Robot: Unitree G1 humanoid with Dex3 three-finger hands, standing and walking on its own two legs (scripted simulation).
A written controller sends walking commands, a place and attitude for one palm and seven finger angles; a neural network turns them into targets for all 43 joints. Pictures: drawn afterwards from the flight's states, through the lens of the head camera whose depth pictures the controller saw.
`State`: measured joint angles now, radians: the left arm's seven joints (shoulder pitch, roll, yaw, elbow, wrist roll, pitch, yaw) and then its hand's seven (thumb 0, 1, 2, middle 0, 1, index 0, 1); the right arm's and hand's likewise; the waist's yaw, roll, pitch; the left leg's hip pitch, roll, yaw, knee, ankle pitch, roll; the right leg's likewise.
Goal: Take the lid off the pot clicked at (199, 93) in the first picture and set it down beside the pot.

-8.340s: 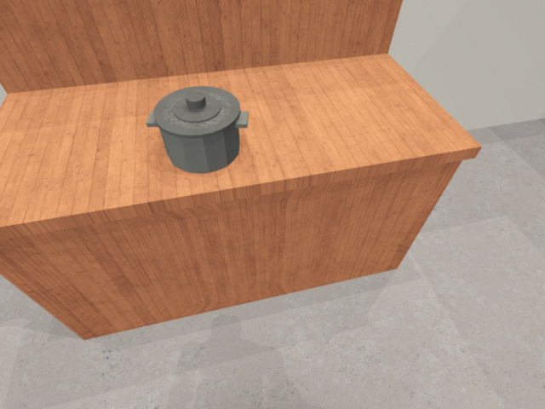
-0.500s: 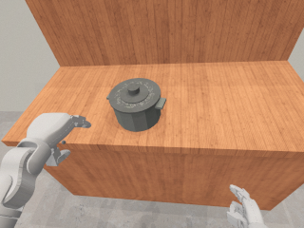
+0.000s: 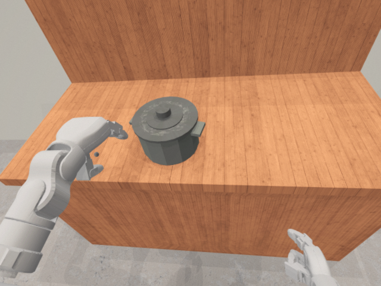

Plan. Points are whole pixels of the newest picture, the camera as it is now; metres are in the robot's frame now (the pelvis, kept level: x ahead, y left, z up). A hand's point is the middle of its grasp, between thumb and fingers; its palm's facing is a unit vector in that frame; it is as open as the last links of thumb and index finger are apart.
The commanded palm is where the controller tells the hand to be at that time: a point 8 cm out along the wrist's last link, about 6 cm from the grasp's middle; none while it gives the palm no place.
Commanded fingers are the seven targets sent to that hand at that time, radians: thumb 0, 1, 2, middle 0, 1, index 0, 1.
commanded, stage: move the open hand above the knob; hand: left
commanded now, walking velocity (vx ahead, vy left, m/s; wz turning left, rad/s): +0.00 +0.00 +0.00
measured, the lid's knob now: (163, 111) +0.55 +0.13 +0.07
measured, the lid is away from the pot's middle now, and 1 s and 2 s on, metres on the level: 0.00 0.00 0.00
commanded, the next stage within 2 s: lower the open fingers around the knob in 2.00 s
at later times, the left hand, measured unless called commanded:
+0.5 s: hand (125, 128) +0.41 +0.18 +0.13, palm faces -0.24 -0.02 -0.97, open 10.1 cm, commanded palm +0.40 +0.18 +0.20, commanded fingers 0.00 -0.30 1.44 -0.83 -0.08 -0.83 -0.08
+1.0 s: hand (148, 107) +0.48 +0.14 +0.14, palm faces -0.25 -0.02 -0.97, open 10.1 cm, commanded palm +0.47 +0.14 +0.20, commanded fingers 0.00 -0.30 1.44 -0.83 -0.08 -0.83 -0.08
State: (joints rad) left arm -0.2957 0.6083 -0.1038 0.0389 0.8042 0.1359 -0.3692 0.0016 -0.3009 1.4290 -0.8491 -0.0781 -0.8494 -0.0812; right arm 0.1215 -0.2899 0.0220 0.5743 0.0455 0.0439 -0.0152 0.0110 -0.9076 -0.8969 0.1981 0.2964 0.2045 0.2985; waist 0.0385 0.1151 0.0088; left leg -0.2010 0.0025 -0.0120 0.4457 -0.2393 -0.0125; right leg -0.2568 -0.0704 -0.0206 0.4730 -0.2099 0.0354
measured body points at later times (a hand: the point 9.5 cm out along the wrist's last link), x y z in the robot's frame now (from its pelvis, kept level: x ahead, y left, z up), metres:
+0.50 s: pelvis +0.01 +0.00 +0.00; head +0.04 -0.05 +0.44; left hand +0.41 +0.18 +0.19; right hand +0.18 -0.25 -0.12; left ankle +0.00 +0.13 -0.74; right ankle +0.02 -0.14 -0.74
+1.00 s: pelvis +0.03 +0.01 +0.00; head +0.06 -0.04 +0.44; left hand +0.48 +0.14 +0.19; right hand +0.15 -0.25 -0.14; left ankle +0.00 +0.13 -0.74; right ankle +0.02 -0.14 -0.74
